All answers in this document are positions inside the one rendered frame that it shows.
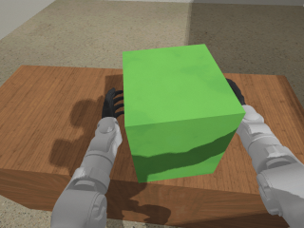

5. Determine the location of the robot right upper arm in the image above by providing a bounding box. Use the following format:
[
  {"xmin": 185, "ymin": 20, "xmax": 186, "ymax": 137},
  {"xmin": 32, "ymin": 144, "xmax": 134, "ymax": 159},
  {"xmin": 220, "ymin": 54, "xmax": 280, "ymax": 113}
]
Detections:
[{"xmin": 256, "ymin": 162, "xmax": 304, "ymax": 228}]

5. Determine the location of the robot left hand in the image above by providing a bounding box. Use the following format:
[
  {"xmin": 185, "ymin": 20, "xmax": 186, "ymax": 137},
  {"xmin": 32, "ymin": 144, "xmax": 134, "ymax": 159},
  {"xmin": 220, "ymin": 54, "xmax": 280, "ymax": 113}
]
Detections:
[{"xmin": 102, "ymin": 87, "xmax": 124, "ymax": 119}]

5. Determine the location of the carton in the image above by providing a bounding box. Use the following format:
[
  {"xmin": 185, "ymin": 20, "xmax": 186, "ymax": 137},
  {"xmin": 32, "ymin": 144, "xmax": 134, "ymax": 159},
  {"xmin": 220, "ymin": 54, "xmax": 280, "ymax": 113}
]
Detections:
[{"xmin": 123, "ymin": 44, "xmax": 246, "ymax": 183}]

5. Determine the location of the right robot forearm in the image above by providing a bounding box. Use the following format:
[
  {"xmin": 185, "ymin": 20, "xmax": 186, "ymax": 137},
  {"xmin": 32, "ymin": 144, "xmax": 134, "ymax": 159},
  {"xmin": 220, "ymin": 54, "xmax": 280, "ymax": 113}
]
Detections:
[{"xmin": 236, "ymin": 104, "xmax": 304, "ymax": 174}]

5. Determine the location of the robot right hand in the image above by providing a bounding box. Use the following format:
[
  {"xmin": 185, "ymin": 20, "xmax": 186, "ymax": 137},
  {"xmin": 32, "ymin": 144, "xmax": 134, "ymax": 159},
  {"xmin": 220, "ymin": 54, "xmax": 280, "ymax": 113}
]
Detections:
[{"xmin": 225, "ymin": 78, "xmax": 246, "ymax": 105}]

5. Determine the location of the pedestal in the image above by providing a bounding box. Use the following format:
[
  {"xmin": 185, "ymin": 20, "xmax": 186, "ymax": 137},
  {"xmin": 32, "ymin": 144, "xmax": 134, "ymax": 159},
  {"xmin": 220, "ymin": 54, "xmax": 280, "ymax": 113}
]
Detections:
[{"xmin": 0, "ymin": 65, "xmax": 304, "ymax": 228}]

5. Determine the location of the robot left upper arm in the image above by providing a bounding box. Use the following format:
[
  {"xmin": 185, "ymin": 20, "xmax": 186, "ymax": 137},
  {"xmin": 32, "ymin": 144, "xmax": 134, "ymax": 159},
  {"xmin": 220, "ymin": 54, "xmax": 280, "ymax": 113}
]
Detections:
[{"xmin": 50, "ymin": 189, "xmax": 107, "ymax": 228}]

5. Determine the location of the left robot forearm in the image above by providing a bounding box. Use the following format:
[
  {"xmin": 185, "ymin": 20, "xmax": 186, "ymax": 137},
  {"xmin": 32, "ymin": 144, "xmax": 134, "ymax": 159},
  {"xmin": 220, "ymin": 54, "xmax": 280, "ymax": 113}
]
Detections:
[{"xmin": 50, "ymin": 117, "xmax": 123, "ymax": 227}]

